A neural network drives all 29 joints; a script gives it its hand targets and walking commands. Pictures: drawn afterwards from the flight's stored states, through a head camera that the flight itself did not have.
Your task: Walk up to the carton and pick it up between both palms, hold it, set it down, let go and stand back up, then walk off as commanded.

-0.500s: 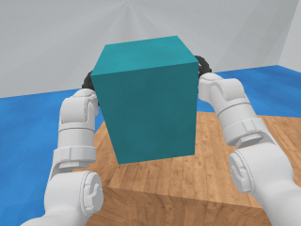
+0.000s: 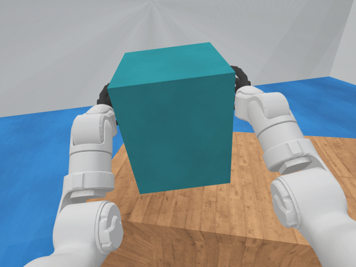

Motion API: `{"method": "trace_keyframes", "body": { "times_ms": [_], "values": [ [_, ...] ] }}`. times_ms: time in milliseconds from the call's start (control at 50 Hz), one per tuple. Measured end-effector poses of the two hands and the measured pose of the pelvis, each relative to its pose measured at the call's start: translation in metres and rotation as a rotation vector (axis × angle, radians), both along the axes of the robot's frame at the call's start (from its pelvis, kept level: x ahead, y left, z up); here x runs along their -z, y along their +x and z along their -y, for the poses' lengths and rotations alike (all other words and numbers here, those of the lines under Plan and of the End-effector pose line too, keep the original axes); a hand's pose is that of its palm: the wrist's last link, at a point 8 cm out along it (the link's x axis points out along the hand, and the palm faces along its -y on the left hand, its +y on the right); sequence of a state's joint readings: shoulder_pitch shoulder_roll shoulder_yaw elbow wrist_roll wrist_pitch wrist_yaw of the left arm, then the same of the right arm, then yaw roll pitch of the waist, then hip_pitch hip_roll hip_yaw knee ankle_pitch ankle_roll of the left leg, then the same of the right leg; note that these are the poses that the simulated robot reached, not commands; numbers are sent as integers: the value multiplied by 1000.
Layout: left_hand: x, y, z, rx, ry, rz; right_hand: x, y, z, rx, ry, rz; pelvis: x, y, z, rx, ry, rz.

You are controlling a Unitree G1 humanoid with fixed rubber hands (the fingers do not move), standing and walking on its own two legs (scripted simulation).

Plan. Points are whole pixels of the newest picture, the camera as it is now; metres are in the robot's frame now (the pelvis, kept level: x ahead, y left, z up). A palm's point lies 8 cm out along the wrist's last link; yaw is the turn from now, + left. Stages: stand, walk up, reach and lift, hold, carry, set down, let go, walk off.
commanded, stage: hold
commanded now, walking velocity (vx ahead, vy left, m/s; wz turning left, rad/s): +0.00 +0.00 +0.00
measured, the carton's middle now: (175, 115) +0.37 -0.01 +0.25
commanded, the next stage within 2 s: none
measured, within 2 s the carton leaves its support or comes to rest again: neither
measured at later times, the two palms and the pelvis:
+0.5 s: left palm (105, 114) +0.36 +0.15 +0.28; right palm (240, 96) +0.36 -0.15 +0.30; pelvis +0.00 +0.00 +0.00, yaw +0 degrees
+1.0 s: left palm (105, 114) +0.36 +0.14 +0.28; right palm (241, 96) +0.36 -0.15 +0.30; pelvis +0.00 +0.00 +0.00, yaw +0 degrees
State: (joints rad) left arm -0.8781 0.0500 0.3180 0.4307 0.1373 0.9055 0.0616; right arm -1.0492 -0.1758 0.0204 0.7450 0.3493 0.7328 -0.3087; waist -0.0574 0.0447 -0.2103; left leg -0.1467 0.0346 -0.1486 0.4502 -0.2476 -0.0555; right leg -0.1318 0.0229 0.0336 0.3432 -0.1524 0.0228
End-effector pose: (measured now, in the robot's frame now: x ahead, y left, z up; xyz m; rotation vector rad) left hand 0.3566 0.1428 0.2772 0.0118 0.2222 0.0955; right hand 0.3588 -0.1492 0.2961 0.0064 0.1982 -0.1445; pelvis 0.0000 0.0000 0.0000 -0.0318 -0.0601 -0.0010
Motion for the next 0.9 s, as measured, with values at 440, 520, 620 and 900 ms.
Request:
{"method": "trace_keyframes", "body": {
  "times_ms": [440, 520, 620, 900],
  "values": [
    [0, 1, -3, -4, 0, -1, -1, 2, -3, -6, -7, -2, 0, -1, 2, -6, 0, -12],
    [0, 1, -3, -4, 1, 0, 0, 2, -3, -6, -8, -2, 0, -1, 1, -7, -1, -10],
    [1, 1, -3, -3, 2, 0, 0, 2, -3, -5, -8, -2, 0, 0, 1, -6, -1, -8],
    [0, 1, -2, -1, 2, 2, -1, 2, -2, -3, -6, -2, 0, 1, 0, -4, -1, -5]
  ]
}}
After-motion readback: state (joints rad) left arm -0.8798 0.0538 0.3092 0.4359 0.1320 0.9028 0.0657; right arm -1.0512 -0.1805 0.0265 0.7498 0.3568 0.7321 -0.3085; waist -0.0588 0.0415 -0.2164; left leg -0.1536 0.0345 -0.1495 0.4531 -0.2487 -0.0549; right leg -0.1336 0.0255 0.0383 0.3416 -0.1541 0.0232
